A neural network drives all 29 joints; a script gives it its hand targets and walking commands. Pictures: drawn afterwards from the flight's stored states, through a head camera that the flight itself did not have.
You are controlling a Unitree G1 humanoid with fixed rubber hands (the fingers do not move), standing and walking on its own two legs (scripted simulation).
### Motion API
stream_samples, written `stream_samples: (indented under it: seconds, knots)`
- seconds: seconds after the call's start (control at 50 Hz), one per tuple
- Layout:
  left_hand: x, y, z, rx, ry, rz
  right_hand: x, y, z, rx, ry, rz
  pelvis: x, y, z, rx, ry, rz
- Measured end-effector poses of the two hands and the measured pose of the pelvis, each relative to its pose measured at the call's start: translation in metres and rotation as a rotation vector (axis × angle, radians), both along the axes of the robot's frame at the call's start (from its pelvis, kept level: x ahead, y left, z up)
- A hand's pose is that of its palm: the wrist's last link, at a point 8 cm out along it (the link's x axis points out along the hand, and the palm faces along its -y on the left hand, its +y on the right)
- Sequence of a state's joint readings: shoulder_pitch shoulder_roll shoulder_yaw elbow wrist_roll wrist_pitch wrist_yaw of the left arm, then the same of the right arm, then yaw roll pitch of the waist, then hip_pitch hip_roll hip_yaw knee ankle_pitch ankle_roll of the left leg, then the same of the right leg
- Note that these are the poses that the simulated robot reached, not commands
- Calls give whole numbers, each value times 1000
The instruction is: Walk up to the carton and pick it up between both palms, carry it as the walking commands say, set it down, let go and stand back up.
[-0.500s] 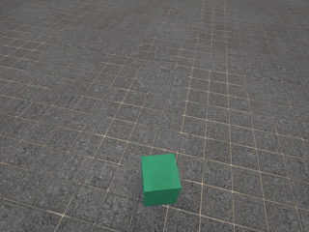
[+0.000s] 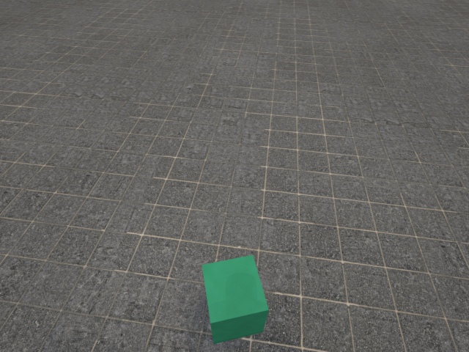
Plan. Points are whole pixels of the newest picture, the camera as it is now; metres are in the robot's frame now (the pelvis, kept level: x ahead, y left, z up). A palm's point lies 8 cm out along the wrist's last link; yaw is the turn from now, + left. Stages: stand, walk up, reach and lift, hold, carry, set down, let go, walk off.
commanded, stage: walk up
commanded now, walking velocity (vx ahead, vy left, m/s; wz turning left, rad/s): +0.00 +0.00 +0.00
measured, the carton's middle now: (233, 299) +0.48 -0.01 -0.65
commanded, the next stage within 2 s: none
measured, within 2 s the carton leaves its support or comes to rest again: neither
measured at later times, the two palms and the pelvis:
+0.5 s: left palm out of the picture -0.01 +0.18 -0.15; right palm out of the picture +0.01 -0.22 -0.15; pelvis +0.02 -0.02 +0.00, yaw +1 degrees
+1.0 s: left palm out of the picture +0.02 +0.12 -0.16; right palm out of the picture +0.11 -0.34 -0.16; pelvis +0.06 -0.09 -0.01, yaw +7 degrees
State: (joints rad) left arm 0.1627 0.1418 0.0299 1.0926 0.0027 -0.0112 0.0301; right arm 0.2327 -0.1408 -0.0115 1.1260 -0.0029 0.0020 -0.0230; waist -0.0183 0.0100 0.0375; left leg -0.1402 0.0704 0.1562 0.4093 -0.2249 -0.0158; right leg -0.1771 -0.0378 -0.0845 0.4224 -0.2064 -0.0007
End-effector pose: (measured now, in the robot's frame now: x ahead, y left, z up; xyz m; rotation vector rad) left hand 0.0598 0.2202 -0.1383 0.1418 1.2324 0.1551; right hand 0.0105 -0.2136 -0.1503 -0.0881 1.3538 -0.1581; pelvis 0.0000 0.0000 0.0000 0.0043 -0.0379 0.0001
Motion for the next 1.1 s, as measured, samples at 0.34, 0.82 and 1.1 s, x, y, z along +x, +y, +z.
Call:
stream_samples:
  seconds: [0.34, 0.82, 1.1]
  knots:
    - [-54, -25, -6, -28, 161, 83, -5, -6, -1, 15, 78, 8, 15, -17, 2, -5, 8, 8]
    - [-24, -46, -21, 42, 98, 90, -23, -96, -12, -70, 237, 7, 39, -79, -22, -2, 50, 79]
    - [-33, -115, -31, -72, 179, 199, 146, -107, 4, -95, -82, 196, 65, -96, -14, -23, 27, 138]
